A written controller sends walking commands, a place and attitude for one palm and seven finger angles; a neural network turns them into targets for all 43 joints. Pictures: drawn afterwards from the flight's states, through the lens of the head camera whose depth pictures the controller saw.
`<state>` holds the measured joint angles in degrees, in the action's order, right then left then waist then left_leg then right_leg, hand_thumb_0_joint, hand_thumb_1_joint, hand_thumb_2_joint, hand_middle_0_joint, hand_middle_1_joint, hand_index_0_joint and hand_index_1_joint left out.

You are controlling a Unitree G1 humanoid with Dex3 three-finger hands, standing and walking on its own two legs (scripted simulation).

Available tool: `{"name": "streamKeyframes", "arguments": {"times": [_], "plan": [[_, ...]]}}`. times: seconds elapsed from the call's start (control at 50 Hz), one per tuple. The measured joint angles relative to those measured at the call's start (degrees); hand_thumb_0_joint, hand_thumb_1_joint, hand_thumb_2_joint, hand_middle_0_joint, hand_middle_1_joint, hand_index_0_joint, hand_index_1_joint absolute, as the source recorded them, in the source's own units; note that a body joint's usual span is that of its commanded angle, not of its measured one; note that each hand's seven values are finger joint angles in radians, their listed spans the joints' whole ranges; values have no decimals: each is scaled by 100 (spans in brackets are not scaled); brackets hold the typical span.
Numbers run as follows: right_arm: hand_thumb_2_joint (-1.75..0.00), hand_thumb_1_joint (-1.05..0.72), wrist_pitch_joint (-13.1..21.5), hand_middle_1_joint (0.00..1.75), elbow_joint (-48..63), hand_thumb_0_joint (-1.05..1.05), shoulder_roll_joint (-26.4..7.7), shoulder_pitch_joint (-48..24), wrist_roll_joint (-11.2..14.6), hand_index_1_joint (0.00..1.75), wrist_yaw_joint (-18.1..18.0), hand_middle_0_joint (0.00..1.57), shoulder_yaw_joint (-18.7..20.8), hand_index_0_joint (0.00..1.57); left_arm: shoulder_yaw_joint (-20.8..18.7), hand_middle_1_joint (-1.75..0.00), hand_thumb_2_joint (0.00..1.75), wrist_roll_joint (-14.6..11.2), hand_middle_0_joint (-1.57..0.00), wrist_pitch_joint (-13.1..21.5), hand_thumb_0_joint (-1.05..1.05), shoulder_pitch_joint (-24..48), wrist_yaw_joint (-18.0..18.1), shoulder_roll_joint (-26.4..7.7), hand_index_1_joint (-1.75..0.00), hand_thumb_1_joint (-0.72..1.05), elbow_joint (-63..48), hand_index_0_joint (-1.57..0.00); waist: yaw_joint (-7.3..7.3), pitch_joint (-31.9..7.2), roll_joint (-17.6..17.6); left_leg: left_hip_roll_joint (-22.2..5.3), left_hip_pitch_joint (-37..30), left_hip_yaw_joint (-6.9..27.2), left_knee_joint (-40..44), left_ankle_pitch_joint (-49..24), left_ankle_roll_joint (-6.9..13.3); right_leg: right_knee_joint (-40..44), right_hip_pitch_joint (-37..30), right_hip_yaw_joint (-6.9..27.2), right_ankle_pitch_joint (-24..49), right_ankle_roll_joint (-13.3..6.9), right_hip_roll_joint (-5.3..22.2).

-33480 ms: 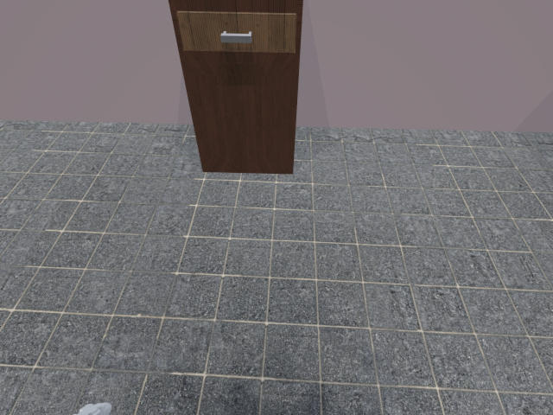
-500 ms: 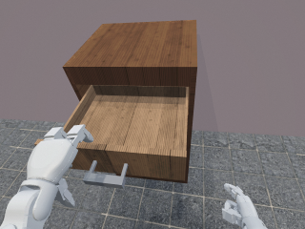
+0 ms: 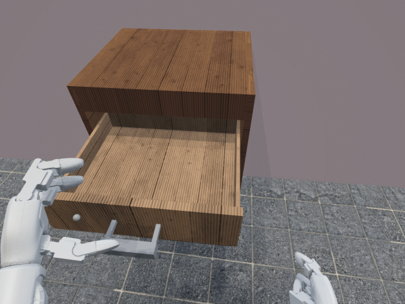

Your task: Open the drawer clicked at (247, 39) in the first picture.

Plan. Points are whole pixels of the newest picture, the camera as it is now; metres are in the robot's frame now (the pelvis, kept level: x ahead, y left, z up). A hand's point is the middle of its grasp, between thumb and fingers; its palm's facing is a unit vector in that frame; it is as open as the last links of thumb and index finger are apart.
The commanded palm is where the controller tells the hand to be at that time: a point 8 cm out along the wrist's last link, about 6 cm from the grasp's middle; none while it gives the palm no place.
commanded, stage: draw the hand back to the body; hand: left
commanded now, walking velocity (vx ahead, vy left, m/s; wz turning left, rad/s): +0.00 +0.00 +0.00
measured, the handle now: (131, 237) +0.25 +0.19 -0.02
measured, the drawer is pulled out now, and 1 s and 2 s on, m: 0.30 0.30 0.30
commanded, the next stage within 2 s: step back with the hand held close in 0.70 s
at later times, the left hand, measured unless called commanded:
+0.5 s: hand (60, 225) +0.18 +0.23 +0.15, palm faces +0.40 -0.81 -0.42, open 8.6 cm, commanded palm +0.13 +0.27 +0.18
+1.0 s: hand (61, 222) +0.19 +0.23 +0.16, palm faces +0.34 -0.80 -0.49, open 7.4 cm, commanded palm +0.12 +0.27 +0.18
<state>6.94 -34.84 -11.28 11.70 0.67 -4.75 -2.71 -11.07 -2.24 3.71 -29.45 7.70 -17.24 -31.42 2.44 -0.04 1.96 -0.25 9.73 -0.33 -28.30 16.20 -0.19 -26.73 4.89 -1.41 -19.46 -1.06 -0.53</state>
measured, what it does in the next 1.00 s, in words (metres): stands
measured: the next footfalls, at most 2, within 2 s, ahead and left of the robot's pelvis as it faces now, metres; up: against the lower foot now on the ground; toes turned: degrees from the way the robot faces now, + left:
none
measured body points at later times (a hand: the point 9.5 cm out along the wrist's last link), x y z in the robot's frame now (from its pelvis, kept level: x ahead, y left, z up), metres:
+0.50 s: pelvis +0.01 -0.01 +0.00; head +0.00 -0.04 +0.45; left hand +0.16 +0.27 +0.18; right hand +0.21 -0.22 -0.08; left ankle -0.01 +0.12 -0.74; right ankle -0.05 -0.11 -0.74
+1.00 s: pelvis -0.01 -0.01 +0.00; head +0.01 -0.04 +0.45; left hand +0.16 +0.27 +0.19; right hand +0.18 -0.25 -0.09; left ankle -0.01 +0.12 -0.74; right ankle -0.05 -0.11 -0.74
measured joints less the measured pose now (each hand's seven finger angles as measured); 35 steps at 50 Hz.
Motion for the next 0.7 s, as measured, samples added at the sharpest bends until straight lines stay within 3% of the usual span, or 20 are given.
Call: {"name": "streamKeyframes", "arguments": {"times": [0.16, 0.56, 0.7], "plan": [[-90, -91, -46, 30, -139, 2, -74, -41, 35, 30, 43, 20, 147, 21, -209, -87, 52, -92, -27, 32, -1, -274, -56, -147, -88, 0, 15, -27, -61, -39, 87, -8, 33, -35, 76, -14, 5, 84, 42, 34, 30, 9, -5], [-90, -91, -167, 30, -89, 2, -108, -246, 85, 30, -17, 20, 205, 20, -425, -43, 81, -144, -22, -77, 0, -370, -4, -127, -43, 69, 239, -22, 73, -106, 198, -27, 45, 68, 98, -30, -57, 82, 31, -71, -5, -52, -32], [-90, -91, -194, 30, -94, 2, -83, -247, 79, 30, -15, 20, 185, 21, -418, -34, 87, -153, -21, -78, 1, -347, -30, -147, -34, 83, 258, -21, 67, -100, 188, -54, 37, 83, 112, -45, -90, 74, 32, -86, -3, -86, -60]]}}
